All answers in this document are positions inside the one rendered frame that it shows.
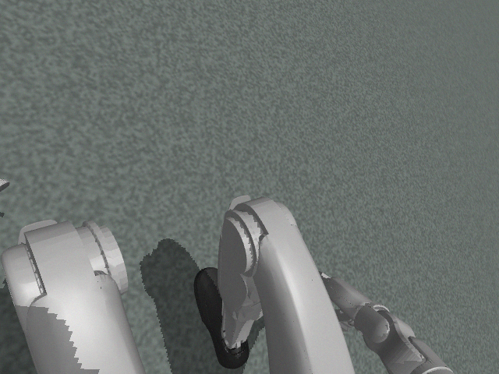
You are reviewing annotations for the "right robot hand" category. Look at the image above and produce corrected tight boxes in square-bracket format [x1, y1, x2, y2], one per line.
[319, 271, 373, 332]

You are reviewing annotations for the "right robot foot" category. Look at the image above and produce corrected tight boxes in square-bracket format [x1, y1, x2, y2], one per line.
[194, 267, 249, 369]

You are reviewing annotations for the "right robot arm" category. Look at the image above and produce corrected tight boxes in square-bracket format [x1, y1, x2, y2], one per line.
[354, 302, 454, 374]

